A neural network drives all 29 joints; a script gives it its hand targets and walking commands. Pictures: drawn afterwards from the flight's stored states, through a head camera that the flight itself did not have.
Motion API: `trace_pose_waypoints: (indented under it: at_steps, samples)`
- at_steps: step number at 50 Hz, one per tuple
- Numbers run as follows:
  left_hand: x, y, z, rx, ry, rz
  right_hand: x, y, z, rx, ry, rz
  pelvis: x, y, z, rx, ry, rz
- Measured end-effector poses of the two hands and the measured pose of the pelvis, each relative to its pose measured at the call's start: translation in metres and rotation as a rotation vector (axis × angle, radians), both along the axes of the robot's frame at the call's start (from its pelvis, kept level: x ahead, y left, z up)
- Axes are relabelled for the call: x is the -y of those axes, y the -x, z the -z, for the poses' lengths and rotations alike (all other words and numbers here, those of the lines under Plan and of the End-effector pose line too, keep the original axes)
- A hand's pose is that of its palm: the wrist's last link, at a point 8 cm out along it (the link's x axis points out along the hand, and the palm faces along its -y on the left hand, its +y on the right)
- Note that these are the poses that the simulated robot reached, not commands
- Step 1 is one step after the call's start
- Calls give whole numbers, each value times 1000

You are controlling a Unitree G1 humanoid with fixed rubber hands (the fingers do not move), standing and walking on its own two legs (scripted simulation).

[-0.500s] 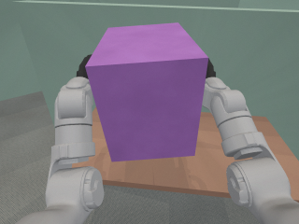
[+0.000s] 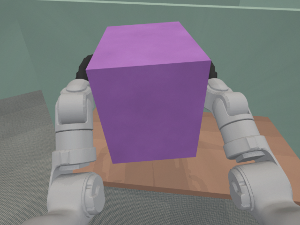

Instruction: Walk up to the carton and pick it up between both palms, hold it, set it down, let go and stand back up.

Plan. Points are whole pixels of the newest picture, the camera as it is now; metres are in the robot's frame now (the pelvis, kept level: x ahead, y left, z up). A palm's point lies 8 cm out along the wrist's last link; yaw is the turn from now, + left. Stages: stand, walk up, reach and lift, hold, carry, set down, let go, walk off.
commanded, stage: hold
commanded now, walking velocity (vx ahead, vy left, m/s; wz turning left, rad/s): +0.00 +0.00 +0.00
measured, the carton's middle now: (148, 87) +0.40 +0.00 +0.25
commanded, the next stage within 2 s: none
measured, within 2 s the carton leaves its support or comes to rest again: neither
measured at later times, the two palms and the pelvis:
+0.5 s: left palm (84, 84) +0.35 +0.16 +0.28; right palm (209, 84) +0.36 -0.14 +0.28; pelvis +0.00 +0.00 +0.00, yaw -1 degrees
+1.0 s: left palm (83, 83) +0.36 +0.16 +0.28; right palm (208, 83) +0.36 -0.14 +0.28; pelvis -0.01 +0.00 +0.00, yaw +0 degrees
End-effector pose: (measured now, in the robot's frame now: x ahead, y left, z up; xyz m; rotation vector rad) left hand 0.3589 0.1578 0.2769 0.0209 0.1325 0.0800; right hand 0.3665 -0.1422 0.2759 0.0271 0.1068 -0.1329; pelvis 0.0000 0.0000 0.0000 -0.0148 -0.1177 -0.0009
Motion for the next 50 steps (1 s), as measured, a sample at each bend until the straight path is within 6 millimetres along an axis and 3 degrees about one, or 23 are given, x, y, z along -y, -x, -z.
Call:
trace_pose_waypoints:
  at_steps: [50]
  samples:
    - [-1, 3, -7, 4, 4, -3, -1, 4, -3, -10, 9, 1, 2, 7, 0, -10, -2, 4]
